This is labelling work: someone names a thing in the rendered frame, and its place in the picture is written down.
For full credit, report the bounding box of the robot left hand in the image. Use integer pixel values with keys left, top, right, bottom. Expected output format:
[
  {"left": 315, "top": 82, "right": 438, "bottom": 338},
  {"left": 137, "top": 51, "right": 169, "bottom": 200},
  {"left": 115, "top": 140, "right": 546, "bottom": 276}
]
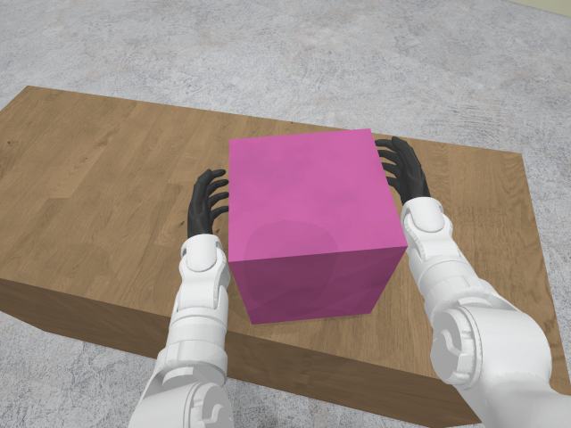
[{"left": 187, "top": 169, "right": 229, "bottom": 239}]

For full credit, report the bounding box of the robot right upper arm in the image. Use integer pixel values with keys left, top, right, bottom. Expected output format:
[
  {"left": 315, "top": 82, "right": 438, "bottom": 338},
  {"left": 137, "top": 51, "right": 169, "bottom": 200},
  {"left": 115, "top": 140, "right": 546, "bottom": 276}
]
[{"left": 430, "top": 306, "right": 571, "bottom": 428}]

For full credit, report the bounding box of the carton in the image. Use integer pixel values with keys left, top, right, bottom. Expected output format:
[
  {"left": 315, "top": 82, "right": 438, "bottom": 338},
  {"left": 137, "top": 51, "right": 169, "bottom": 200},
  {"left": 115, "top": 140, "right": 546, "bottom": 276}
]
[{"left": 228, "top": 128, "right": 408, "bottom": 325}]

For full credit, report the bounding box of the left robot forearm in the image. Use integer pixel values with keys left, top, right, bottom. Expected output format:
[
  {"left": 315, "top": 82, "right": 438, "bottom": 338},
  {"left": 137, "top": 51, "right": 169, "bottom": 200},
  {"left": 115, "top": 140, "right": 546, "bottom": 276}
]
[{"left": 128, "top": 234, "right": 230, "bottom": 425}]

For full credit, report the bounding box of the pedestal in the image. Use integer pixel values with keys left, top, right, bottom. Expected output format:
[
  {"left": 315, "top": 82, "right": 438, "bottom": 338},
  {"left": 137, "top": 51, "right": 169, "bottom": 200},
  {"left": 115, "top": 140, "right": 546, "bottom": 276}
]
[{"left": 0, "top": 86, "right": 571, "bottom": 428}]

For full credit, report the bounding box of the robot left upper arm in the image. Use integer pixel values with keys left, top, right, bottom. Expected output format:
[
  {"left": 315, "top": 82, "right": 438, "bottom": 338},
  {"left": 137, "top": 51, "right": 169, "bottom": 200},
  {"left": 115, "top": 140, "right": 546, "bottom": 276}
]
[{"left": 128, "top": 381, "right": 235, "bottom": 428}]

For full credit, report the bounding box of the right robot forearm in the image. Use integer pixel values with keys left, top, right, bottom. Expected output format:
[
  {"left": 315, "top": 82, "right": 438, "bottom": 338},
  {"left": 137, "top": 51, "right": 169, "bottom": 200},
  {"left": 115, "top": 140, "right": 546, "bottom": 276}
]
[{"left": 401, "top": 197, "right": 552, "bottom": 375}]

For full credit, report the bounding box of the robot right hand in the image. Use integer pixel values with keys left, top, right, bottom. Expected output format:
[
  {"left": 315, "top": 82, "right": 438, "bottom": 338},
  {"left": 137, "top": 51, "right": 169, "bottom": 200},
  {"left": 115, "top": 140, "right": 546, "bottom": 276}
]
[{"left": 375, "top": 136, "right": 431, "bottom": 206}]

